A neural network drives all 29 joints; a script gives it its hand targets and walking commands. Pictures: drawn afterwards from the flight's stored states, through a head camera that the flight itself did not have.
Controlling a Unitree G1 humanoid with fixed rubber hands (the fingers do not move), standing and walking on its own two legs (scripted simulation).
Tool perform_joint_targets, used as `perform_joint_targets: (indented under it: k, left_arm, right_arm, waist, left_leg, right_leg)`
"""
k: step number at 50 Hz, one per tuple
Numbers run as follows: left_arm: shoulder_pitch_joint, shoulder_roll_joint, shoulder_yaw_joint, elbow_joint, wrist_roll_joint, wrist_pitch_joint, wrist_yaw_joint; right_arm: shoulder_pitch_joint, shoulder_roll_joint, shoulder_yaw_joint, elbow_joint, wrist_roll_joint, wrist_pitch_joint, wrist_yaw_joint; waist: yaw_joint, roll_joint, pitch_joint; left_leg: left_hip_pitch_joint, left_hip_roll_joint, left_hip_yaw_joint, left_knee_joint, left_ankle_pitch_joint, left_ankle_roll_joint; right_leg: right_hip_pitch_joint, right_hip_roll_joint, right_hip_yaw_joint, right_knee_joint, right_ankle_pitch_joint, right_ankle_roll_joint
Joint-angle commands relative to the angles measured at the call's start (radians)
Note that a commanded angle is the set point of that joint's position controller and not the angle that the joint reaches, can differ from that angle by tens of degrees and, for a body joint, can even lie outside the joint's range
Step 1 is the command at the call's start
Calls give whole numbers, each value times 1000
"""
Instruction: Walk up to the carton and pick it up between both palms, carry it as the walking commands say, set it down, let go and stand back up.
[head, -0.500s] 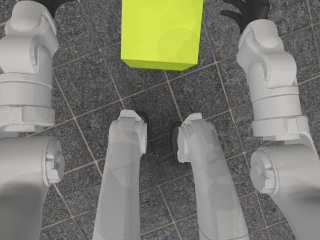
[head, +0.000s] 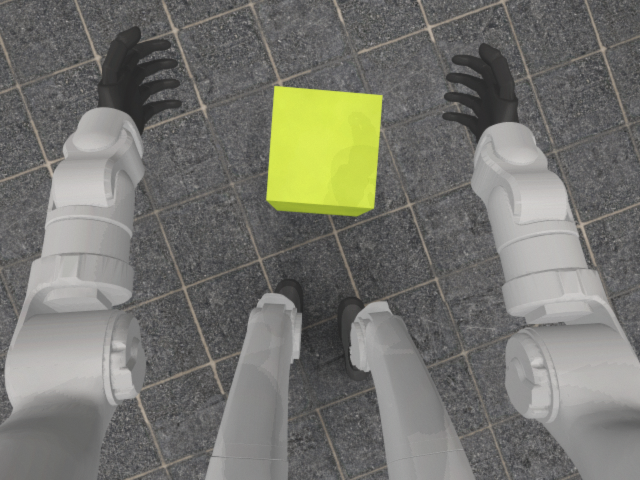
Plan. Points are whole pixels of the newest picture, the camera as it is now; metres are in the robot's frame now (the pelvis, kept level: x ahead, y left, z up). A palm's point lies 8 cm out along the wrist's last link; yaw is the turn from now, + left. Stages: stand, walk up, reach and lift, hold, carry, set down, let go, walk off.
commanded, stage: let go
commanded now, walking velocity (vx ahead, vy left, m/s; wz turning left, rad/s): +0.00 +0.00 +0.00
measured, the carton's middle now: (321, 161) +0.53 +0.01 -0.53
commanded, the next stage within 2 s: stand in 1.20 s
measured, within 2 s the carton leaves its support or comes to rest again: neither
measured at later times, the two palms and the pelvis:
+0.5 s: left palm (82, 209) +0.38 +0.24 -0.03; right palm (599, 211) +0.39 -0.22 -0.03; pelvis +0.08 +0.00 +0.07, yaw +1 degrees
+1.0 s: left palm (25, 407) +0.24 +0.23 +0.04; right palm out of the picture +0.26 -0.24 +0.04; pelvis +0.10 -0.01 +0.12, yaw +1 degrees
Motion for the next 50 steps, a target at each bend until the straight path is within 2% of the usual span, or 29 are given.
perform_joint_targets:
  k: [1,2,3,5,6,7,10,12,13,15,16,17,19,22,23,24,25,26,30,31,33,34,35,36,39,42,44,45,50]
  left_arm:
    - [-148,48,89,48,162,-120,-23]
    - [-120,28,100,18,182,-137,-23]
    - [-104,43,116,24,214,-140,-15]
    - [7,-5,86,-5,200,-158,-5]
    - [87,-24,96,-1,226,-160,1]
    - [133,-19,93,-76,215,-167,4]
    - [251,-18,73,-219,222,-181,17]
    - [343,-28,57,-312,226,-187,21]
    - [409,-32,56,-327,234,-186,27]
    - [419,-49,30,-397,181,-193,19]
    - [525,-109,0,-405,172,-193,8]
    - [513,-92,-3,-407,159,-203,5]
    - [700,-107,-35,-414,140,-213,-6]
    - [800,-107,-20,-430,142,-227,-11]
    - [773,-109,-32,-431,125,-233,-10]
    - [927,-139,-57,-431,123,-242,-9]
    - [939,-114,-51,-473,132,-249,-8]
    - [1009,-113,-54,-432,132,-251,-8]
    - [1129,-103,-69,-487,141,-278,-10]
    - [1115,-112,-68,-463,137,-279,-12]
    - [1208,-117,-79,-478,146,-282,-14]
    - [1312,-123,-92,-504,148,-281,-16]
    - [1249,-104,-95,-510,145,-284,-17]
    - [1310,-127,-99,-505,129,-279,-20]
    - [1230,-113,-109,-481,133,-256,-24]
    - [1243,-99,-91,-471,137,-223,-37]
    - [1223,-80,-96,-490,146,-211,-35]
    - [1233,-100,-99,-478,140,-199,-41]
    - [1243,-81,-101,-524,154,-189,-44]
  right_arm:
    - [-136,-11,-114,90,-80,-119,46]
    - [-87,-20,-139,99,-101,-136,54]
    - [-67,-43,-155,118,-122,-140,58]
    - [16,-31,-121,61,-134,-173,77]
    - [111,-20,-119,120,-152,-175,90]
    - [148,-28,-121,34,-160,-191,91]
    - [238,-20,-70,-74,-150,-209,99]
    - [342,-34,-60,-170,-147,-223,112]
    - [383,-26,-35,-185,-132,-227,120]
    - [392,-42,-20,-277,-118,-242,130]
    - [505,-29,2,-275,-118,-244,140]
    - [473,-29,21,-317,-100,-255,143]
    - [676,-18,45,-319,-113,-262,150]
    - [786,-40,58,-317,-115,-277,168]
    - [748,-36,76,-319,-90,-289,180]
    - [903,-32,82,-334,-109,-294,178]
    - [924,-39,85,-352,-102,-306,186]
    - [969,-29,105,-329,-95,-313,192]
    - [1115,-41,96,-346,-117,-334,201]
    - [1065,-36,110,-341,-105,-338,207]
    - [1177,-37,127,-340,-101,-342,211]
    - [1264,-37,133,-368,-115,-342,219]
    - [1201,-43,136,-368,-103,-345,218]
    - [1266,-47,143,-361,-104,-342,220]
    - [1167,-80,148,-347,-98,-318,220]
    - [1183,-93,151,-326,-107,-292,218]
    - [1157,-102,147,-316,-104,-278,223]
    - [1160,-105,144,-316,-112,-269,222]
    - [1149,-116,140,-349,-113,-262,228]
  waist:
    - [-42,100,-1237]
    - [-62,111,-1245]
    - [-51,130,-1222]
    - [-48,125,-1254]
    - [-35,135,-1254]
    - [-56,110,-1337]
    - [-29,108,-1363]
    - [-47,123,-1421]
    - [-18,121,-1407]
    - [-27,143,-1394]
    - [-61,140,-1374]
    - [-40,118,-1321]
    - [-58,75,-1320]
    - [-58,89,-1199]
    - [-41,105,-1137]
    - [-56,78,-1173]
    - [-58,82,-1150]
    - [-52,36,-1053]
    - [-64,33,-932]
    - [-51,13,-863]
    - [-53,22,-794]
    - [-51,-11,-795]
    - [-32,5,-724]
    - [-43,-7,-678]
    - [-49,0,-428]
    - [-40,-78,-301]
    - [-24,-36,-268]
    - [-47,-51,-259]
    - [-31,-53,-310]
  left_leg:
    - [713,30,-67,-139,245,-20]
    - [743,28,-72,-150,298,-28]
    - [727,32,-62,-163,247,-32]
    - [779,36,-63,-187,346,-27]
    - [817,38,-61,-207,380,-35]
    - [885,41,-70,-204,454,-24]
    - [1018,50,-94,-230,620,-13]
    - [1160,67,-113,-245,700,-13]
    - [1188,71,-127,-256,732,-8]
    - [1301,92,-161,-252,822,-1]
    - [1307,86,-148,-268,802,0]
    - [1258,83,-149,-283,785,4]
    - [1197,63,-125,-320,766,3]
    - [1243,77,-127,-365,692,0]
    - [1281,90,-152,-359,749,5]
    - [1279,72,-120,-390,739,-3]
    - [1244,65,-113,-405,679,-5]
    - [1175,55,-103,-436,646,0]
    - [1146,33,-64,-536,499,-4]
    - [1119,27,-61,-557,476,4]
    - [1168,19,-44,-602,388,-1]
    - [1255,21,-43,-623,386,0]
    - [1223,18,-43,-629,362,-4]
    - [1272,15,-35,-648,360,-6]
    - [1273,33,-18,-692,210,-2]
    - [1379,24,1,-663,160,-21]
    - [1421,29,-5,-658,139,-30]
    - [1464,29,3,-658,135,-34]
    - [1483,28,-8,-652,171,-39]
  right_leg:
    - [269,-85,67,-237,211,90]
    - [260,-82,64,-250,254,88]
    - [276,-89,68,-264,219,85]
    - [356,-91,65,-280,310,90]
    - [358,-90,61,-296,319,84]
    - [405,-90,62,-306,382,88]
    - [409,-86,75,-332,459,89]
    - [419,-90,77,-372,483,76]
    - [432,-99,91,-392,494,71]
    - [334,-102,82,-415,467,73]
    - [412,-110,86,-454,504,66]
    - [431,-111,91,-449,525,63]
    - [627,-116,109,-456,672,63]
    - [575,-122,97,-495,541,73]
    - [484,-123,96,-503,486,70]
    - [653,-117,96,-521,578,64]
    - [725,-125,106,-530,586,57]
    - [780,-125,112,-531,635,61]
    - [981,-130,126,-589,669,66]
    - [973,-133,122,-602,656,68]
    - [1041,-140,124,-651,597,68]
    - [1085,-137,119,-678,564,68]
    - [1048,-135,115,-690,520,67]
    - [1065,-142,121,-718,528,61]
    - [946,-153,112,-784,297,58]
    - [808,-204,134,-885,106,21]
    - [787,-204,128,-897,33,6]
    - [766,-209,129,-914,4,-1]
    - [842,-188,123,-897,60,8]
